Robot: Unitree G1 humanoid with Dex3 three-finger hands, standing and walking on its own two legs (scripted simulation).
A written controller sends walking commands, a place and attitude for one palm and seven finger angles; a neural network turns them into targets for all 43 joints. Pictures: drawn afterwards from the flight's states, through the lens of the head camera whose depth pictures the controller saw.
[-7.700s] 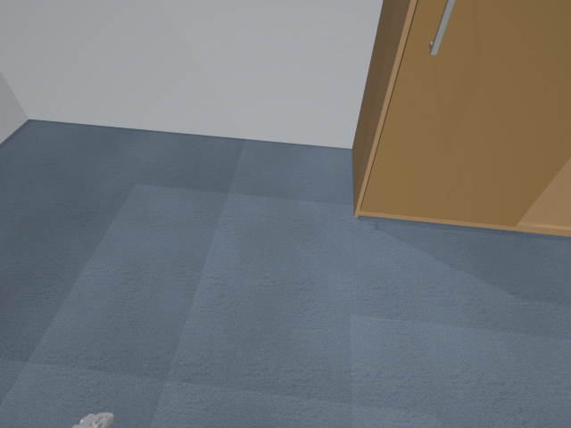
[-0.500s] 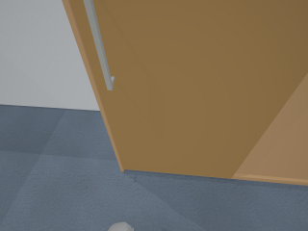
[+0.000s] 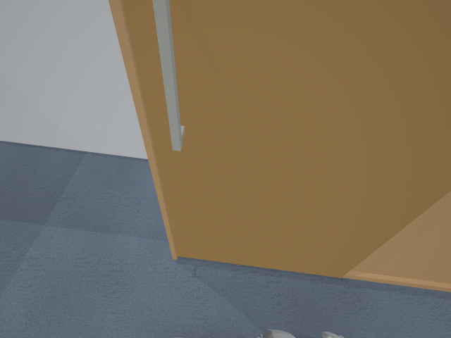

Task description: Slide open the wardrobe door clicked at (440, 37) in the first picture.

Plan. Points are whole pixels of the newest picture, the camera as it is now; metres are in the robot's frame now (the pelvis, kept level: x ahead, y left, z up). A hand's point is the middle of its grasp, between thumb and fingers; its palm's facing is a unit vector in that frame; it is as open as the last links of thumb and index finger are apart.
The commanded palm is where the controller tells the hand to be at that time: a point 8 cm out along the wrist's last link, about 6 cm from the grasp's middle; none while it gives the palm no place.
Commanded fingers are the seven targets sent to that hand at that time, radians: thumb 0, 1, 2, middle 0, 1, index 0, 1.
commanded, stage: come to a stop and stand still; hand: left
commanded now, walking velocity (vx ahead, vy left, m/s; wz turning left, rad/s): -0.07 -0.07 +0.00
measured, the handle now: (173, 77) +0.48 +0.14 +0.20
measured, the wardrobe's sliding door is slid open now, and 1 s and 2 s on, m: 0.00 0.00 0.00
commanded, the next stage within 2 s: look again from close up in 1.22 s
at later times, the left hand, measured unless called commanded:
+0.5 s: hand out of the picture +0.00 +0.12 -0.15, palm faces +0.06 -0.96 -0.27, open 7.3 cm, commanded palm none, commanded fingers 0.00 0.90 0.90 -0.20 -0.30 -0.20 -0.30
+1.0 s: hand out of the picture -0.05 +0.15 -0.17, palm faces +0.06 -0.98 -0.19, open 7.4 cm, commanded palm none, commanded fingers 0.00 0.90 0.90 -0.20 -0.30 -0.20 -0.30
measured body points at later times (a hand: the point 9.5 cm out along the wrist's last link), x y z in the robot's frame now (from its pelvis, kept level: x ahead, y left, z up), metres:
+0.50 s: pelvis -0.03 -0.07 +0.01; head -0.02 -0.11 +0.46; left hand +0.00 +0.17 -0.13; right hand -0.04 -0.31 -0.17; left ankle -0.05 +0.09 -0.68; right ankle -0.03 -0.17 -0.74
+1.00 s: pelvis -0.05 -0.02 +0.00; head -0.04 -0.02 +0.45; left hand -0.05 +0.21 -0.16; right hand +0.02 -0.25 -0.15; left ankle -0.08 +0.09 -0.74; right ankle -0.04 -0.15 -0.74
